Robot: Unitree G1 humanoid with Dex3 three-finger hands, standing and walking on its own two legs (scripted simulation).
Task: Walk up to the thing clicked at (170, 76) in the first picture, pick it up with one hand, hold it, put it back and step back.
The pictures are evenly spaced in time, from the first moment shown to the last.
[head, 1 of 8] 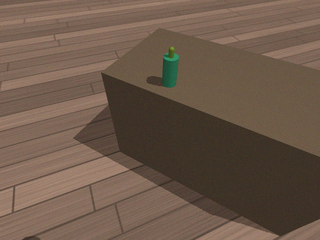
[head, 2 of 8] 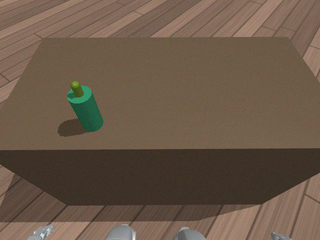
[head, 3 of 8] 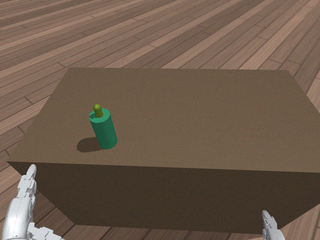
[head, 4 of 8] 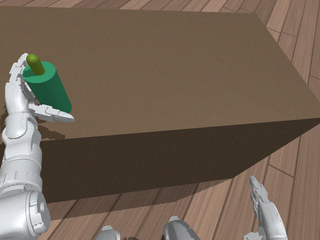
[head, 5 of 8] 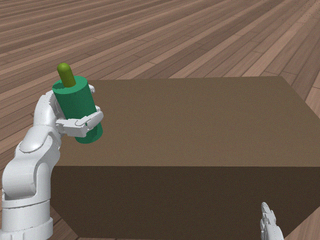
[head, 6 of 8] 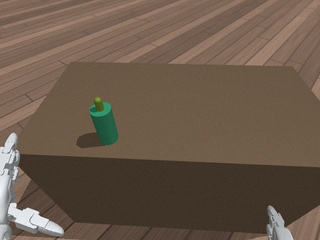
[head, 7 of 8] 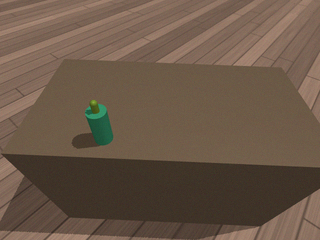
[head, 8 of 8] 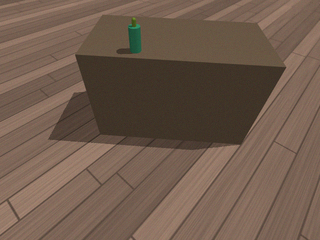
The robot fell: no
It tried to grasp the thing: yes
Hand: left
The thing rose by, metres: 0.23
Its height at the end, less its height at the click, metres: +0.00
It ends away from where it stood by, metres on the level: 0.01
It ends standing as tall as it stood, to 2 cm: yes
